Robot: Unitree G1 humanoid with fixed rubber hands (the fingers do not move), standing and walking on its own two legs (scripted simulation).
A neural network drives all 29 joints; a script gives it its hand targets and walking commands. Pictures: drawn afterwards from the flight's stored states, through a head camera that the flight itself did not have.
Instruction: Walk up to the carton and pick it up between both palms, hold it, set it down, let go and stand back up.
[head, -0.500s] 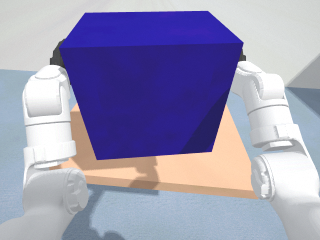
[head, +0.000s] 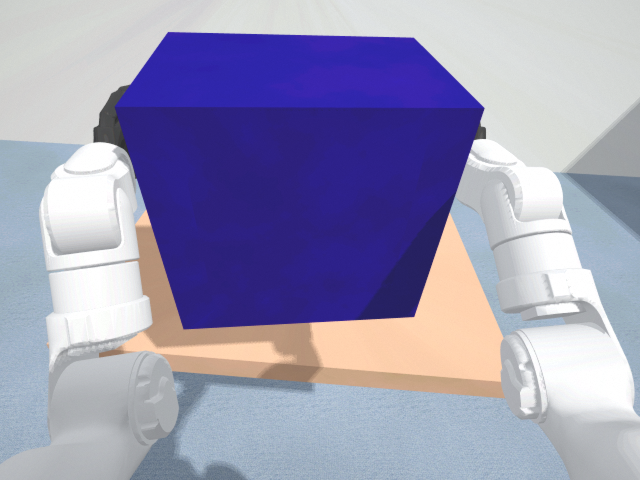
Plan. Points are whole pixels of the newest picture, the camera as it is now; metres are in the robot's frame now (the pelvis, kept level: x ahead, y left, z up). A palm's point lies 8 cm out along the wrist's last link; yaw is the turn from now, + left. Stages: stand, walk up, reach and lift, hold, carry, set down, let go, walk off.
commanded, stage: hold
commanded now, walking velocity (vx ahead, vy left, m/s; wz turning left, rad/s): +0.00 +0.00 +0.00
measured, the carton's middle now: (298, 183) +0.38 +0.01 +0.25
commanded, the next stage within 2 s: set down in 0.58 s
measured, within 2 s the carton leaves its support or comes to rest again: neither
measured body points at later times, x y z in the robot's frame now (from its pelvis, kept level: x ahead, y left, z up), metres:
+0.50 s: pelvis +0.00 +0.00 +0.00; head -0.07 +0.03 +0.44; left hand +0.37 +0.20 +0.29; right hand +0.38 -0.17 +0.31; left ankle +0.01 +0.13 -0.75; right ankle +0.01 -0.12 -0.75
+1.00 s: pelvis +0.00 +0.00 +0.00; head -0.04 +0.03 +0.45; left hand +0.39 +0.21 +0.30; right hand +0.41 -0.16 +0.28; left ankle +0.01 +0.13 -0.75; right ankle +0.00 -0.12 -0.75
